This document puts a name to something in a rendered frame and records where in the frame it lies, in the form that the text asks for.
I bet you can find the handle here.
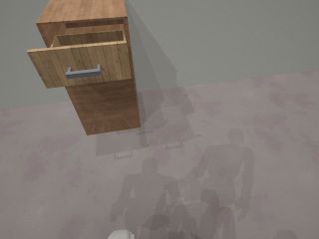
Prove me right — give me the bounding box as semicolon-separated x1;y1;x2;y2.
65;64;102;80

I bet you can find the left robot thigh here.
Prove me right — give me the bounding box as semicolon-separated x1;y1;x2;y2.
108;229;135;239

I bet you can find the drawer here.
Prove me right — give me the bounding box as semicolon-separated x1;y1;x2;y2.
27;30;132;89

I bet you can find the cabinet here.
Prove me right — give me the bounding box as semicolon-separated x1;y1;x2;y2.
36;0;141;135

